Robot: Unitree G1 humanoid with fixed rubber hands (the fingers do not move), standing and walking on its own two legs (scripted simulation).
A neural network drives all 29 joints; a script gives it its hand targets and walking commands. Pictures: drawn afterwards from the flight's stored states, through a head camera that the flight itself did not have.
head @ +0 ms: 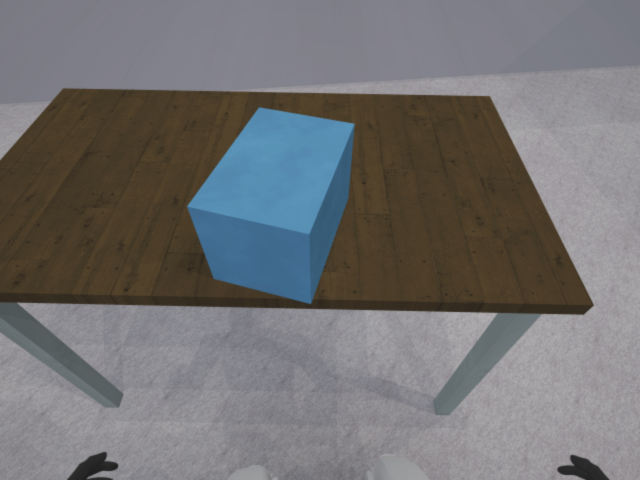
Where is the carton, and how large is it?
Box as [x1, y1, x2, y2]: [187, 107, 354, 303]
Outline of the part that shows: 259,107 187,207 214,278 310,303 347,200 354,124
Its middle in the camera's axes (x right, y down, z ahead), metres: -0.06 -0.06 +0.60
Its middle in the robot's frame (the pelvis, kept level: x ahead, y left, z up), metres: +0.50 +0.08 +0.05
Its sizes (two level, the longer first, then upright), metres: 0.237 0.160 0.161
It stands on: a table, 0.69 m high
